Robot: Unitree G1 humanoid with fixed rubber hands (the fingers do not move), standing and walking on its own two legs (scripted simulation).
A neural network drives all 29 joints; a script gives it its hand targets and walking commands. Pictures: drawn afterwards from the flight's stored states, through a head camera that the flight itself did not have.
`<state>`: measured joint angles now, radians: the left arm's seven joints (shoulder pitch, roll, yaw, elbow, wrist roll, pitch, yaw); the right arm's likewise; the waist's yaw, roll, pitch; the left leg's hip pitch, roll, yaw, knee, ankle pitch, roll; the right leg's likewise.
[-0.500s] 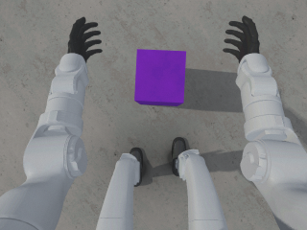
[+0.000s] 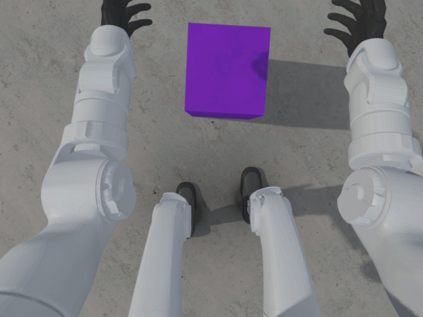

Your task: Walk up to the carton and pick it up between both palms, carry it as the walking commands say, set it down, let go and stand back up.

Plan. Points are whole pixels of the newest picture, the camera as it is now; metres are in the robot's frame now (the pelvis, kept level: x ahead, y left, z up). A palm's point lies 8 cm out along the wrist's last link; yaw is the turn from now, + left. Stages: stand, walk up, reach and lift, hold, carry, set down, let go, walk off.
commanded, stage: reach and lift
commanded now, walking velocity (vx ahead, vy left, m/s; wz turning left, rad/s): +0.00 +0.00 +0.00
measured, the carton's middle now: (224, 79) +0.53 -0.04 -0.49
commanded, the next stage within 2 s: none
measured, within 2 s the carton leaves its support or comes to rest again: neither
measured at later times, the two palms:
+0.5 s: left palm (143, 58) +0.54 +0.14 -0.27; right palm (314, 63) +0.52 -0.22 -0.28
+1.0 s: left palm (160, 73) +0.54 +0.14 -0.41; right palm (291, 76) +0.52 -0.21 -0.41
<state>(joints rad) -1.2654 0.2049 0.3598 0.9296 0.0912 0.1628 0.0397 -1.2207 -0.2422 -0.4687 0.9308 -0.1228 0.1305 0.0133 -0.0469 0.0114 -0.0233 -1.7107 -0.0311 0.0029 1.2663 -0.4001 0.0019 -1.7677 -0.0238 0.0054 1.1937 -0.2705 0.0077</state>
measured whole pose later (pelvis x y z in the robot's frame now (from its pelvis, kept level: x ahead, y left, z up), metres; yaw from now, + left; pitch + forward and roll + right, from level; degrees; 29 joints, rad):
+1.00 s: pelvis -0.03 -0.01 -0.23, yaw +0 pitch +38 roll +1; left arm -1.57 0.37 0.06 1.15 -0.20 0.08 0.10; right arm -1.57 -0.38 -0.14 1.22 0.19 0.04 -0.11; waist -0.04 0.00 0.42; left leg -2.20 -0.04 0.00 2.18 -0.64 -0.02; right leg -2.29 -0.02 0.00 2.09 -0.46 -0.01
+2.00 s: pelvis -0.04 +0.00 -0.24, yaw +1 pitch +34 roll +0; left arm -1.65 0.30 0.11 1.21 -0.12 0.13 0.11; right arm -1.60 -0.33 -0.17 1.21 0.11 0.10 -0.13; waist -0.05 0.03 0.48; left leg -2.18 -0.06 0.00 2.22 -0.63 -0.01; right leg -2.25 -0.02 0.01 2.13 -0.47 0.01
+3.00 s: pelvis -0.04 -0.02 -0.21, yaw +2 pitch +29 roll +1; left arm -1.56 0.19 0.43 0.81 0.09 0.31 0.07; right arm -1.55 -0.26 -0.24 0.88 0.03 0.35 -0.17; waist -0.06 0.04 0.51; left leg -2.02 -0.07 -0.02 2.14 -0.63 -0.04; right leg -2.11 0.02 0.02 2.08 -0.47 0.01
